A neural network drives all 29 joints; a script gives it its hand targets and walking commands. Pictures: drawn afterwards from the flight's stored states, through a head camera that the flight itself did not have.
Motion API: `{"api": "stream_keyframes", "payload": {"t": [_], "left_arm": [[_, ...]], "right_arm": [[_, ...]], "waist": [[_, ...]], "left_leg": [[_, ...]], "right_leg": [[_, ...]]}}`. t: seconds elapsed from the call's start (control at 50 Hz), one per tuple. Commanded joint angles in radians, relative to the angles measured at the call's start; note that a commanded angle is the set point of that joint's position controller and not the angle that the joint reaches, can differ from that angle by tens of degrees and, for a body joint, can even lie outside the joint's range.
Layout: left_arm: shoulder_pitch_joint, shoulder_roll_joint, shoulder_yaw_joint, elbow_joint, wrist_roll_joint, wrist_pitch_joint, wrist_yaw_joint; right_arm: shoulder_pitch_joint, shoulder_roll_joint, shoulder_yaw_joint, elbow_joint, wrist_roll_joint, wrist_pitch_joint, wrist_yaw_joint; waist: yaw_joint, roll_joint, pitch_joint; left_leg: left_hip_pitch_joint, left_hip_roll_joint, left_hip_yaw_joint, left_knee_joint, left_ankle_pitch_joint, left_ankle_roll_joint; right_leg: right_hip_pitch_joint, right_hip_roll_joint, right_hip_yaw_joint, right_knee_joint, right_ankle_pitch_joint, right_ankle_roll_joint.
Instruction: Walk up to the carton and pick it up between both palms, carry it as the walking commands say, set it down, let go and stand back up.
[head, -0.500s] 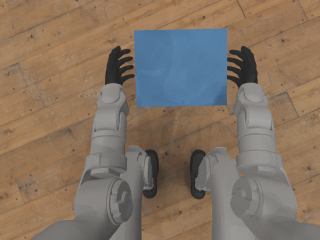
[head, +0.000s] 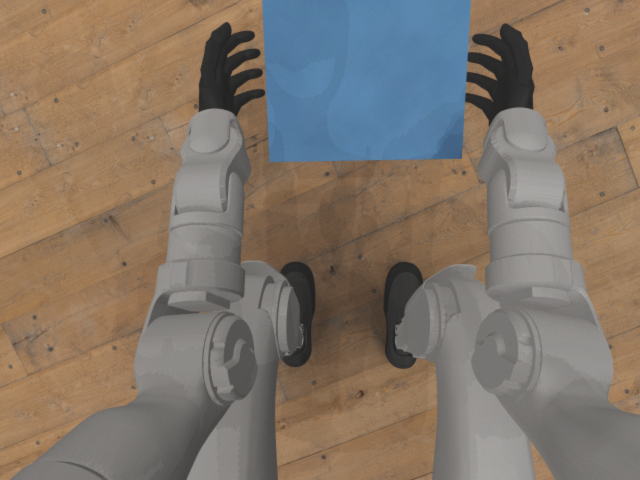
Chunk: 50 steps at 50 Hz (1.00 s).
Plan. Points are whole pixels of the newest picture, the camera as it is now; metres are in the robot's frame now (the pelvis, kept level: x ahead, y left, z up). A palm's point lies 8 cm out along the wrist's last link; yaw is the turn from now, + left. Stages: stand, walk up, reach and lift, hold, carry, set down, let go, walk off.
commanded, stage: set down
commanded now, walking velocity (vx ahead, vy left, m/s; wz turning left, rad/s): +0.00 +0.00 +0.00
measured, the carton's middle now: (358, 88) +0.53 +0.00 -0.23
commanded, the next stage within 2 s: none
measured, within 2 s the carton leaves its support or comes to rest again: rests again in 1.68 s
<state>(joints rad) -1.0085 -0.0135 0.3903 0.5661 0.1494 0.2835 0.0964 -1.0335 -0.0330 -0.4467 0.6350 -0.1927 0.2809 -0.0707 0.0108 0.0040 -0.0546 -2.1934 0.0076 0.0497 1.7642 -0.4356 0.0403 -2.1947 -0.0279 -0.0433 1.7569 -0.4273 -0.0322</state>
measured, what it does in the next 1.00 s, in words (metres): lowers itself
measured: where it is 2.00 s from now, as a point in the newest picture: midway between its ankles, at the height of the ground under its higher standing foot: (348, 332)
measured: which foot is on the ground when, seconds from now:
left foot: down 0.00-1.00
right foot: down 0.00-1.00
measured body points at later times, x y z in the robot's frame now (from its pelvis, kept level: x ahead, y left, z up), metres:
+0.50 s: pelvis -0.01 +0.00 -0.05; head +0.36 +0.00 +0.21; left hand +0.53 +0.15 -0.22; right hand +0.52 -0.16 -0.23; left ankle +0.12 +0.10 -0.44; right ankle +0.13 -0.11 -0.44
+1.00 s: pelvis +0.00 +0.00 -0.07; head +0.37 -0.01 +0.18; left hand +0.54 +0.15 -0.25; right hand +0.54 -0.16 -0.27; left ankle +0.12 +0.10 -0.44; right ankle +0.12 -0.11 -0.44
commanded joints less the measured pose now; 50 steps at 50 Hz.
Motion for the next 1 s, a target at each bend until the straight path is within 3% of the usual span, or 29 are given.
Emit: {"api": "stream_keyframes", "payload": {"t": [0.0, 0.3, 0.36, 0.46, 0.56, 0.78, 0.98], "left_arm": [[-0.733, -0.701, -0.527, 0.028, -0.149, -0.066, -0.266], [-0.860, -0.596, -0.552, 0.064, -0.199, -0.092, -0.232], [-0.872, -0.604, -0.571, 0.078, -0.228, -0.102, -0.226], [-0.799, -0.566, -0.465, 0.245, -0.171, -0.097, -0.256], [-0.826, -0.544, -0.444, 0.236, -0.178, -0.117, -0.269], [-0.805, -0.507, -0.427, 0.310, -0.205, -0.153, -0.263], [-0.783, -0.523, -0.385, 0.359, -0.186, -0.147, -0.278]], "right_arm": [[-0.758, 0.718, 0.581, -0.011, 0.217, -0.074, 0.258], [-0.889, 0.583, 0.604, 0.018, 0.270, -0.114, 0.233], [-0.940, 0.573, 0.634, -0.035, 0.307, -0.131, 0.222], [-0.846, 0.562, 0.525, 0.159, 0.250, -0.127, 0.239], [-0.882, 0.543, 0.523, 0.127, 0.259, -0.148, 0.234], [-0.871, 0.513, 0.515, 0.179, 0.302, -0.190, 0.217], [-0.864, 0.520, 0.492, 0.208, 0.297, -0.188, 0.230]], "waist": [[0.012, -0.013, -1.069], [0.000, -0.005, -1.054], [0.009, 0.001, -1.106], [0.005, -0.002, -0.749], [0.013, -0.011, -0.731], [0.018, -0.013, -0.686], [0.028, -0.018, -0.630]], "left_leg": [[0.541, -0.140, -0.045, -0.017, 0.178, -0.055], [0.579, -0.130, -0.044, 0.090, 0.186, -0.059], [0.620, -0.132, -0.044, 0.114, 0.234, -0.056], [0.448, -0.127, -0.050, 0.127, 0.138, -0.046], [0.404, -0.125, -0.048, 0.163, 0.167, -0.040], [0.387, -0.116, -0.059, 0.221, 0.247, -0.037], [0.347, -0.109, -0.058, 0.233, 0.210, -0.030]], "right_leg": [[0.534, 0.140, 0.037, -0.002, 0.151, 0.021], [0.536, 0.123, 0.020, 0.116, 0.152, 0.021], [0.576, 0.123, 0.017, 0.144, 0.199, 0.020], [0.437, 0.124, 0.030, 0.160, 0.117, 0.018], [0.462, 0.126, 0.044, 0.191, 0.165, 0.014], [0.453, 0.129, 0.053, 0.250, 0.258, 0.012], [0.406, 0.128, 0.049, 0.260, 0.226, 0.013]]}}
